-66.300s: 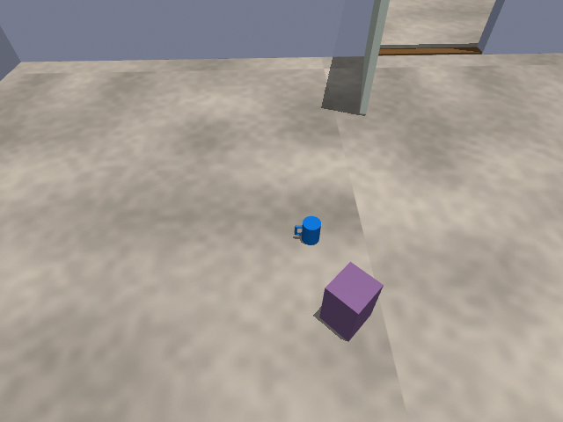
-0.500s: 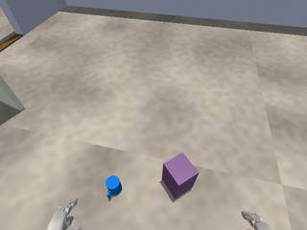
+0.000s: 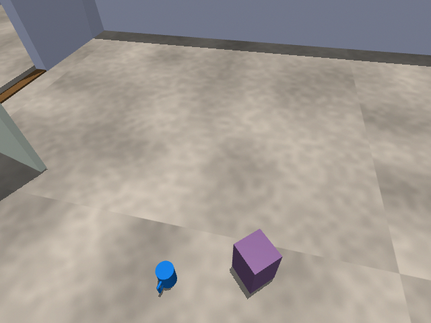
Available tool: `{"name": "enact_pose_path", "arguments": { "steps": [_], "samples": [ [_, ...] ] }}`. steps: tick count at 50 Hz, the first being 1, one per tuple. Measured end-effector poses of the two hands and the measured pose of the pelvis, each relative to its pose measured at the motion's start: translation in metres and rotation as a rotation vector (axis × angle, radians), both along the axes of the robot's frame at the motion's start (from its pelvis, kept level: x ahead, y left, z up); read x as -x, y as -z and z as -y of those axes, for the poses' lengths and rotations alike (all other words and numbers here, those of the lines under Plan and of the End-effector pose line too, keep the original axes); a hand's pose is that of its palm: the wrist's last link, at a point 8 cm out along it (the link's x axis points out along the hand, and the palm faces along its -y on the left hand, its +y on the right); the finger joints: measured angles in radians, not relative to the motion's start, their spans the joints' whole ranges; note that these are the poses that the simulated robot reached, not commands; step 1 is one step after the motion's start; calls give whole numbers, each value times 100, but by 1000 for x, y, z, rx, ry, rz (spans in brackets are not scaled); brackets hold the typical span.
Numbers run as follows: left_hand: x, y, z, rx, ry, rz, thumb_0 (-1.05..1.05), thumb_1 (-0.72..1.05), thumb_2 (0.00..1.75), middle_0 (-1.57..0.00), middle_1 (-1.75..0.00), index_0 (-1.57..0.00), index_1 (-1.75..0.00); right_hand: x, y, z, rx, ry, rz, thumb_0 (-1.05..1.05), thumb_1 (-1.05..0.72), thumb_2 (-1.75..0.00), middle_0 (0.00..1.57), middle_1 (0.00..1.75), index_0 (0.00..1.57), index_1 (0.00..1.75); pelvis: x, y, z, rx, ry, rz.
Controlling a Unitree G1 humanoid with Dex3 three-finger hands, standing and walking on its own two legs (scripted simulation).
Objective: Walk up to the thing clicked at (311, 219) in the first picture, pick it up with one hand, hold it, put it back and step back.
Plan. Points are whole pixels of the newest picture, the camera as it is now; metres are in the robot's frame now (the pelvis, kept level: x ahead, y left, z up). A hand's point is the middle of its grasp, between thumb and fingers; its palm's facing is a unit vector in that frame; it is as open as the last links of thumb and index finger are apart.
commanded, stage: stand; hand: left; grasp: from above
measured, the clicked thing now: (164, 278) +0.47 +0.26 -0.72
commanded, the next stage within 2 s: step back in 1.84 s
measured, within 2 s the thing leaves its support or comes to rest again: neither
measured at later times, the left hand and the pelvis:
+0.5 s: hand out of the picture +0.05 +0.24 -0.15, palm faces +0.03 -0.94 -0.35, open 7.4 cm; pelvis +0.00 -0.01 +0.01, yaw +0 degrees
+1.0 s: hand out of the picture +0.08 +0.23 -0.15, palm faces +0.02 -0.94 -0.34, open 7.4 cm; pelvis +0.01 -0.02 +0.01, yaw +0 degrees
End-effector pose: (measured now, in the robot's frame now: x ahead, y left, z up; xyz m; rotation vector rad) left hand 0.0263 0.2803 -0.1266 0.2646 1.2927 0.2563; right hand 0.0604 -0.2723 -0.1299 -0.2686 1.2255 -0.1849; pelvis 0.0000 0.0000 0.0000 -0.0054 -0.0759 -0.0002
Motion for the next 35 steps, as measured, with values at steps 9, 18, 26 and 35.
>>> {"name": "enact_pose_path", "arguments": {
  "steps": [9,18,26,35],
  "samples": [
    [-3,-6,-4,-16,2,8,1,90,90,-21,-30,-20,-30,5,-3,9,4,6,-11,1,-90,-90,21,30,20,30,3,-3,4,-2,-2,6],
    [-7,-9,-2,-20,8,2,1,90,90,-21,-30,-20,-30,10,-3,19,13,11,-35,1,-90,-90,21,30,20,29,3,-5,8,-2,0,0],
    [-15,-10,2,-15,12,-3,1,90,90,-21,-30,-20,-30,10,-4,25,17,9,-52,1,-90,-90,21,30,20,29,0,-5,12,-2,1,-7],
    [-28,-11,7,-9,22,6,1,90,90,-21,-30,-20,-30,2,-4,28,15,5,-50,1,-90,-90,21,30,20,29,-5,-6,15,-3,4,-15]
  ]
}}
